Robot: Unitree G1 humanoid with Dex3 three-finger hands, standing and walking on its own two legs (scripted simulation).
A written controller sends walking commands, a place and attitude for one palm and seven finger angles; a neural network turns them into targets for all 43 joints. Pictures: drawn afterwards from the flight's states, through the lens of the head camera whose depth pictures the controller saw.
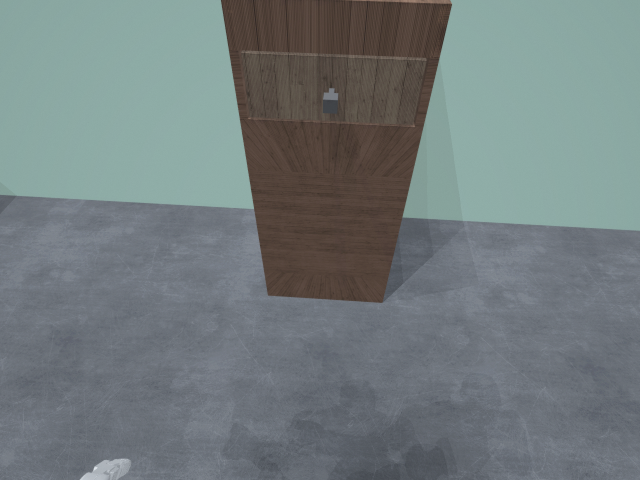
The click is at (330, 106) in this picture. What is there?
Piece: drawer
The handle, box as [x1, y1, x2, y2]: [323, 88, 337, 113]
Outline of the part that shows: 329,88 329,92 324,93 323,96 323,112 336,113 337,93 333,92 334,88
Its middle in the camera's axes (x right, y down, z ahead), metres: +0.02 -0.30 +0.84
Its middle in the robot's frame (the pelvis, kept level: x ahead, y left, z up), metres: +0.84 +0.02 +0.06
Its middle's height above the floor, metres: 0.83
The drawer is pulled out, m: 0.00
